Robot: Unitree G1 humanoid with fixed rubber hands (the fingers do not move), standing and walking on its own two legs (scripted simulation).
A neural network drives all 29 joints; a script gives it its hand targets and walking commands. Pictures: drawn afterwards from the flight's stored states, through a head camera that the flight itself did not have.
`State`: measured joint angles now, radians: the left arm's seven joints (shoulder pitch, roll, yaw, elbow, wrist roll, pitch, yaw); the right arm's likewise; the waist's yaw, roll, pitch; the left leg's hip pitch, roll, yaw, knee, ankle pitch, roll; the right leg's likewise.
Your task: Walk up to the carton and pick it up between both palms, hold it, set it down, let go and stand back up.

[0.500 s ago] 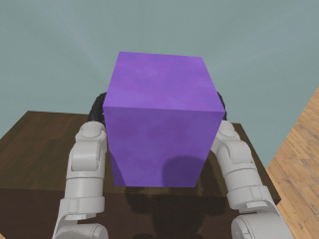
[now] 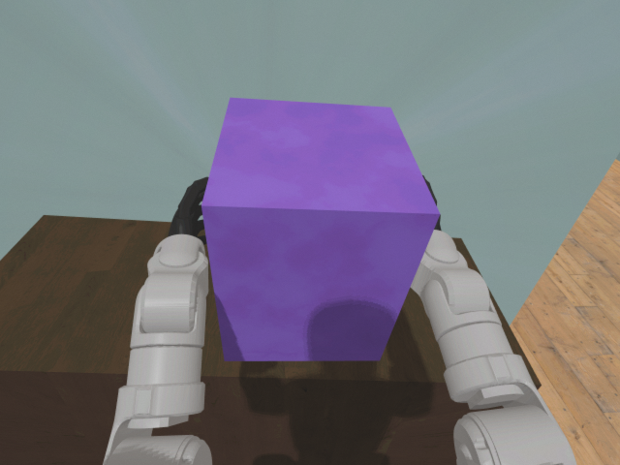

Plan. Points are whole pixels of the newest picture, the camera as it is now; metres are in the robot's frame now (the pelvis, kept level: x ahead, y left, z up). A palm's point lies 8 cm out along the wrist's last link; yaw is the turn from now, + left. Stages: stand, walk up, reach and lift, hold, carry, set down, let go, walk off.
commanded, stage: hold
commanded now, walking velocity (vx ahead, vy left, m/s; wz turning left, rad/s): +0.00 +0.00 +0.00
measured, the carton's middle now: (307, 234) +0.36 +0.00 +0.19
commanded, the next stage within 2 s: none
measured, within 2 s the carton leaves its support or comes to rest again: neither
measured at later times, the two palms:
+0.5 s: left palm (183, 237) +0.35 +0.15 +0.19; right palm (419, 233) +0.36 -0.14 +0.20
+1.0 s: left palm (183, 240) +0.34 +0.15 +0.19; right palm (420, 236) +0.36 -0.14 +0.19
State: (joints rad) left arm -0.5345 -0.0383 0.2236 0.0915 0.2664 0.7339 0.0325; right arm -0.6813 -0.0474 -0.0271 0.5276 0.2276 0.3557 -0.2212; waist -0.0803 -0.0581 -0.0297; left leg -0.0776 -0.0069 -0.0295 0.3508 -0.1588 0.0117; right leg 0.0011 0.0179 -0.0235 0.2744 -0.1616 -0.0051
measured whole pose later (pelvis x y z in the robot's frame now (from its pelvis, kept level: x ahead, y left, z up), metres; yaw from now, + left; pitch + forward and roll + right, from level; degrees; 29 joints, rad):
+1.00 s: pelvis +0.00 +0.00 +0.00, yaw +0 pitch -7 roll -1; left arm -0.54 -0.03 0.22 0.09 0.26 0.74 0.03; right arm -0.67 -0.04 -0.03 0.51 0.23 0.36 -0.23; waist -0.06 -0.05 -0.03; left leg -0.08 -0.01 -0.03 0.35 -0.15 0.01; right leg -0.01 0.02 -0.02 0.28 -0.16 0.00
